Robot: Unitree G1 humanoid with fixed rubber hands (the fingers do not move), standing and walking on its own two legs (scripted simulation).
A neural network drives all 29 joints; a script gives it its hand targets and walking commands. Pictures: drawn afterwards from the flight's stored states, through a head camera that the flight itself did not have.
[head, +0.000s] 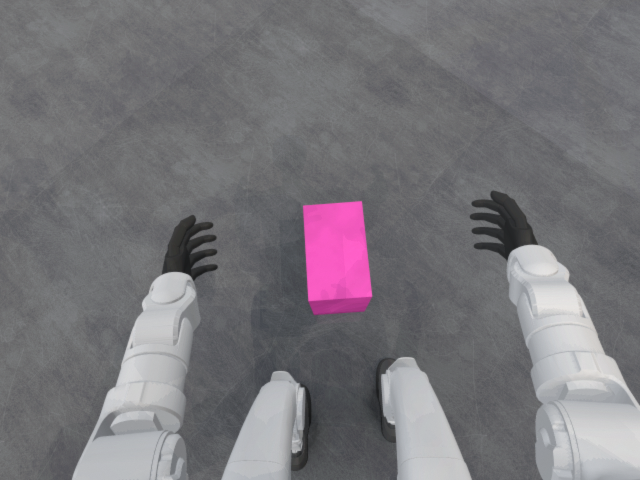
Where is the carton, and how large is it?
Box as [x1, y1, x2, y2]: [303, 201, 371, 314]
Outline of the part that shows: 361,201 303,206 308,301 314,314 364,311 371,297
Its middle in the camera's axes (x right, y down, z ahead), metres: +0.04 +0.05 +1.02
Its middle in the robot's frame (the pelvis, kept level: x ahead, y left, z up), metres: +0.50 -0.01 -0.57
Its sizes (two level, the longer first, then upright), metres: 0.236 0.145 0.242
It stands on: the floor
